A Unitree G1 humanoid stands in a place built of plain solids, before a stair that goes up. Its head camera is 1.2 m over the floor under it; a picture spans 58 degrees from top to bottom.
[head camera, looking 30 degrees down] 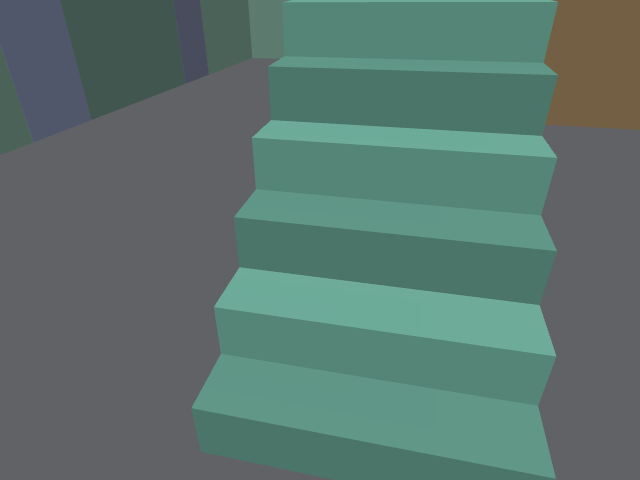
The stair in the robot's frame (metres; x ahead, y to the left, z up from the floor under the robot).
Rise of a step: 0.19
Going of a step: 0.21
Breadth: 0.94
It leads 12 degrees to the right of straight ahead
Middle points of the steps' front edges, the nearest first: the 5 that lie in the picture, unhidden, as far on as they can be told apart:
0.71 -0.10 0.19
0.91 -0.15 0.39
1.11 -0.19 0.58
1.31 -0.23 0.78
1.51 -0.28 0.97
